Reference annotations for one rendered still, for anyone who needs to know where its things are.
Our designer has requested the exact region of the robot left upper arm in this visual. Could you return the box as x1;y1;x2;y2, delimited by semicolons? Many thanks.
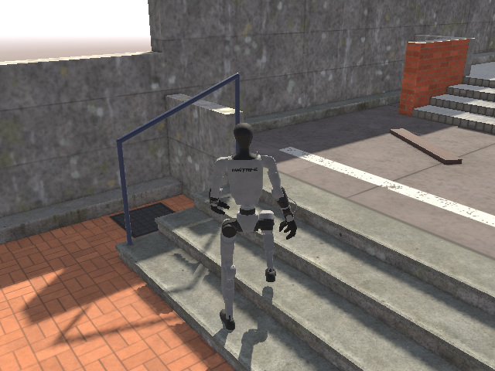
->
210;156;229;199

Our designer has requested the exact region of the robot torso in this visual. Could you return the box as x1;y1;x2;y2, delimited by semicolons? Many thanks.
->
227;152;264;233

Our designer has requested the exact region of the right robot forearm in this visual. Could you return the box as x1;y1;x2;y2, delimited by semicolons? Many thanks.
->
277;187;294;222

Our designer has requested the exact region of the left robot forearm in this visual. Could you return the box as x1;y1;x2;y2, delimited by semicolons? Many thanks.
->
209;187;220;206

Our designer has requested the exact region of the robot right upper arm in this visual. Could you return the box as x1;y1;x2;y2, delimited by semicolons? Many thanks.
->
261;155;284;199

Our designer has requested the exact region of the robot left thigh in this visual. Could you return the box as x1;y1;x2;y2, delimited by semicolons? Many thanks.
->
220;218;237;279

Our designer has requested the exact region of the left robot hand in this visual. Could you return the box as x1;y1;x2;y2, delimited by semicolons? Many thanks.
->
211;200;230;215

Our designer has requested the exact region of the right robot hand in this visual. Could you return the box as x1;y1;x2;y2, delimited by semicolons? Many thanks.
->
279;220;297;240

